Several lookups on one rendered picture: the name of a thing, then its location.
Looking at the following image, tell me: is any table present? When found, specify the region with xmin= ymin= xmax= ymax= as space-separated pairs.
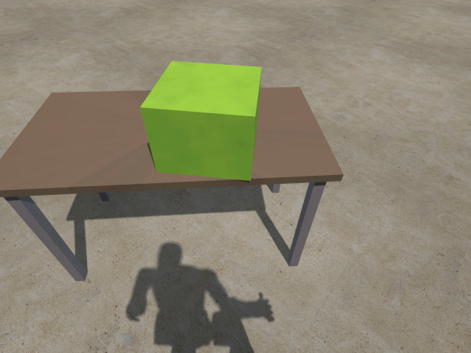
xmin=0 ymin=87 xmax=344 ymax=281

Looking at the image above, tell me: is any carton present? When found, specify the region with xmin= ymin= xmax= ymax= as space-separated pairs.
xmin=140 ymin=61 xmax=262 ymax=181

